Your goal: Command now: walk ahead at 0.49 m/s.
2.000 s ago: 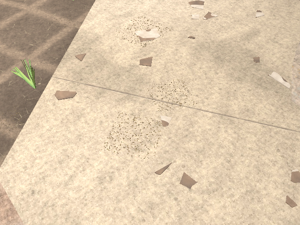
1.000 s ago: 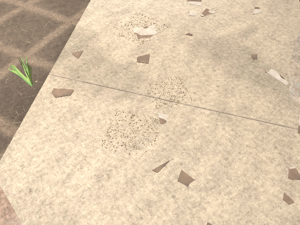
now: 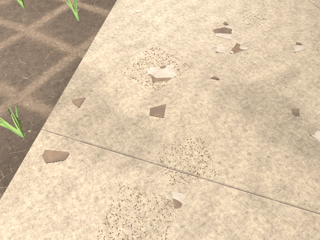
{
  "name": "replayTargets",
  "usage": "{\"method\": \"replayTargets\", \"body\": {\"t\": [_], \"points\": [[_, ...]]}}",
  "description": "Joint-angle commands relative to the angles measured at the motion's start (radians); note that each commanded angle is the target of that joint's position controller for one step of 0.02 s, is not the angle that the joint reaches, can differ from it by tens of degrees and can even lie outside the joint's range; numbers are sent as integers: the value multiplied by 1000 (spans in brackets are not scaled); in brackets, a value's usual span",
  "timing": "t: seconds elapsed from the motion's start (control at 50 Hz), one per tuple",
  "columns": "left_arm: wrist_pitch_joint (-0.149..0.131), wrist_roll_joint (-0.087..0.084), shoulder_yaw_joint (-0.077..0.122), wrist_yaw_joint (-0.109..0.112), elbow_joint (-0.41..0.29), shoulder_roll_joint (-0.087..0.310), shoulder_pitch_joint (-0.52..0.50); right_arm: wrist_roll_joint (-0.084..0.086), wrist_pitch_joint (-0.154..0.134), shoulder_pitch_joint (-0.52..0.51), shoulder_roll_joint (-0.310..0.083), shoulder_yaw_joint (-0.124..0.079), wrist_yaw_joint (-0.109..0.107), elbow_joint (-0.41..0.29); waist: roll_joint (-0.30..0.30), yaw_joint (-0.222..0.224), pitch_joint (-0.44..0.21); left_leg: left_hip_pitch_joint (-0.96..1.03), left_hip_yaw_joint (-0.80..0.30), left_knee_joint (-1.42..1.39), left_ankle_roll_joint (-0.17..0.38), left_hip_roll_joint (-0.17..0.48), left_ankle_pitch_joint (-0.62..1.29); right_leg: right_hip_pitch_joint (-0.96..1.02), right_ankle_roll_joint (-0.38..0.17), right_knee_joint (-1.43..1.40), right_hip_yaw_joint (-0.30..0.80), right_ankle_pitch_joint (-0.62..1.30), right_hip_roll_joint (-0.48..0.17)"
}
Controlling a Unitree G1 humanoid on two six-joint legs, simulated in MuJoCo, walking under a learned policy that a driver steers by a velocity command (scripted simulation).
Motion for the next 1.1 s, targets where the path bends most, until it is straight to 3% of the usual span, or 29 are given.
{"method": "replayTargets", "body": {"t": [0.02, 0.1, 0.18, 0.22, 0.24, 0.26, 0.28, 0.3, 0.32, 0.34, 0.36, 0.38, 0.42, 0.46, 0.5, 0.62, 0.72, 0.78, 0.8, 0.82, 0.84, 0.86, 0.88, 0.9, 0.92, 0.94, 0.96, 1.02, 1.1], "points": [[-9, -5, 25, 21, -62, 148, -31, -5, -8, -23, -38, -9, 6, -51, -75, -30, 63, -22, -1, -177, -16, 7, 170, -60, -137, -163, 183, 110, -276], [1, -18, 26, 28, -35, 163, 56, 5, -17, -166, -22, 5, 26, -90, -76, 22, 80, 17, 43, -366, -19, -40, 245, 14, -116, -146, 140, 117, -274], [24, -21, 34, 32, -9, 171, 109, 13, -28, -250, -35, 10, 53, -137, -84, 34, 97, -15, 40, -454, 10, -60, 143, 169, -108, -67, 153, 177, -338], [34, -23, 40, 34, -10, 183, 98, 13, -35, -216, -64, 1, 61, -141, -105, -2, 71, 75, 49, -486, 36, -85, 66, 199, -90, 0, 167, 306, -355], [38, -23, 42, 34, -18, 192, 75, 13, -38, -143, -91, -13, 59, -127, -122, -50, 27, 195, 71, -502, 52, -118, 38, 190, -77, 82, 162, 468, -341], [42, -18, 34, 32, -28, 176, 52, 12, -41, 20, -137, -39, 53, -80, -115, -133, -71, 421, 87, -515, 80, -141, 53, 136, -52, 260, 131, 574, -288], [40, -3, 16, 30, -59, 139, 42, -5, -41, 224, -218, -63, 41, -39, -45, -206, -234, 758, -76, -472, 144, 18, 66, -73, -16, 559, 90, 377, -223], [19, -11, -24, 21, -63, -10, 183, -14, -33, 310, -295, -81, 43, -8, 229, -145, -396, 1135, -542, -561, 293, 278, -107, -485, 53, 929, 61, -267, -42], [-1, -40, -1, 21, -46, 92, 138, -13, -33, 307, -185, -52, 41, -16, 170, -178, -404, 1107, -653, -655, 275, 278, -193, -581, 42, 1067, 215, -418, -64], [-9, -62, 21, 23, -79, 163, 43, -11, -35, 217, -137, -35, 36, -30, 125, -164, -239, 971, -482, -672, 218, 247, -150, -644, 30, 1095, 207, -345, -114], [-8, -59, 23, 31, -92, 159, -11, -12, -37, 130, -108, -25, 35, -45, 52, -131, -155, 820, -349, -700, 191, 212, -65, -614, 32, 1061, 179, -253, -169], [0, -44, 30, 38, -94, 145, -37, -14, -40, 76, -77, -17, 39, -46, 23, -104, -85, 693, -249, -743, 172, 173, -11, -575, 35, 1002, 173, -194, -198], [31, -42, 35, 36, -85, 96, 8, -25, -46, 40, -47, -12, 42, -34, 56, -52, -41, 567, -121, -807, 152, 124, 22, -476, 35, 945, 178, -132, -232], [55, -43, 37, 35, -95, 65, 4, -24, -51, 45, -65, -19, 37, -18, 41, -33, -2, 521, -34, -842, 159, 119, 88, -491, 39, 917, 173, -96, -239], [67, -36, 42, 35, -123, 68, -45, -28, -52, 58, -86, -28, 27, -7, 20, -33, 26, 526, 27, -860, 164, 120, 135, -556, 48, 861, 185, -20, -241], [56, -23, 34, 2, -197, 49, -233, -21, -34, 105, -125, -38, -1, 7, -2, -82, 75, 591, 187, -879, 135, 101, 168, -584, 55, 546, 104, 214, -220], [55, -27, 26, -30, -278, 46, -369, -2, -1, 183, -150, -50, -5, 30, -5, -120, 111, 771, 244, -799, 121, 152, 280, -635, 20, 423, 29, 120, -195], [60, -31, 48, -42, -301, 90, -317, 8, 18, 147, -192, -62, -10, 12, 48, -56, 40, 809, 285, -627, 90, 157, 716, -472, -32, 411, -54, -24, -110], [62, -35, 67, -41, -286, 124, -225, 10, 27, 130, -206, -65, -12, 5, 63, 2, -16, 795, 297, -488, 78, 147, 845, -347, -57, 406, -77, -62, -67], [62, -37, 98, -32, -249, 179, -68, 15, 31, 106, -207, -62, -13, -4, 47, 89, -98, 716, 316, -279, 46, 110, 822, -117, -94, 329, -76, 0, -23], [71, -33, 136, -8, -213, 274, 83, -2, 24, 113, -180, -50, -14, -26, -65, 142, -186, 460, 317, 38, -5, 62, 485, 186, -152, 290, 139, -8, -137], [62, -34, 141, -4, -223, 363, 43, -29, -9, 197, -18, -5, 3, -78, -290, 1, -258, 27, 184, 365, -60, -157, -459, 468, -331, 182, 718, -138, -375], [49, -19, 117, -9, -244, 291, 89, 17, -57, 90, -94, -13, 18, -105, -185, 71, -351, -90, -35, 460, -38, -170, -488, 520, -352, 43, 903, -201, -429], [37, -14, 101, -11, -235, 230, 53, 48, -77, 7, -123, -21, 25, -131, -145, 72, -214, -175, -40, 430, -10, -120, -389, 442, -299, 34, 749, -114, -403], [30, -24, 89, -10, -249, 188, -19, 33, -85, 3, -122, -20, 20, -122, -66, 26, -135, -131, -39, 340, 4, -71, -296, 290, -257, 43, 608, -16, -354], [28, -21, 76, -9, -267, 148, -99, 7, -79, 20, -130, -29, 13, -101, -37, -21, -91, -48, -32, 254, -2, -35, -243, 142, -224, 36, 497, 90, -318], [27, -10, 64, -5, -285, 117, -140, 1, -63, 50, -139, -37, 13, -91, -45, -53, -79, 28, -35, 209, -8, -8, -208, 53, -211, 15, 433, 167, -293], [17, -11, 65, 8, -270, 143, -113, -15, -26, 50, -98, -31, 14, -98, -56, -72, -52, 81, -4, 91, -46, -2, -139, -61, -212, -35, 335, 316, -268], [18, -15, 66, 29, -240, 165, -46, -17, -20, -84, -72, -18, 15, -138, -85, -24, -5, 46, 21, -181, -65, -27, 112, -64, -159, -55, 231, 336, -215]]}}
Velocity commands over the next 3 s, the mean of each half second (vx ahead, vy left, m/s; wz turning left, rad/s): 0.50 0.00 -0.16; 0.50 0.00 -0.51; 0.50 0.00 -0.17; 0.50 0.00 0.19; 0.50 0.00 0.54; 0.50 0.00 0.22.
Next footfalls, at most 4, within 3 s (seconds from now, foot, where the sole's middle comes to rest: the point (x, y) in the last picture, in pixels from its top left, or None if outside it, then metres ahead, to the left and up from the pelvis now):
0.28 left None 0.35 0.16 -0.78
0.84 right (205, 222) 0.60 -0.12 -0.78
1.36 left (191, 149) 0.98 -0.07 -0.78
1.88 right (254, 129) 1.13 -0.41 -0.78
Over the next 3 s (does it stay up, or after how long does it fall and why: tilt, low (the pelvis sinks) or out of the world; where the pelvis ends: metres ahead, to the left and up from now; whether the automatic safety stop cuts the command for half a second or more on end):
stays up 1.63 -0.32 -0.03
